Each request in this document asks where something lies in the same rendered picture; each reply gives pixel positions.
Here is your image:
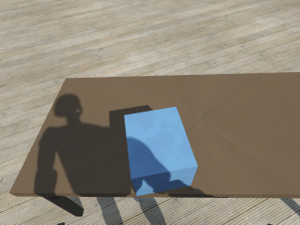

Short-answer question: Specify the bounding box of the table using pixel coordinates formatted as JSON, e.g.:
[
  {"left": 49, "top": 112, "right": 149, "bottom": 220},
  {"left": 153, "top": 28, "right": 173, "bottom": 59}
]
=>
[{"left": 9, "top": 72, "right": 300, "bottom": 217}]

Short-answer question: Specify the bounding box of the carton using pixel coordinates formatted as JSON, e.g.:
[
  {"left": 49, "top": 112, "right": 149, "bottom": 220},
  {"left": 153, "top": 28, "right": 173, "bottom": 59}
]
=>
[{"left": 124, "top": 107, "right": 198, "bottom": 196}]

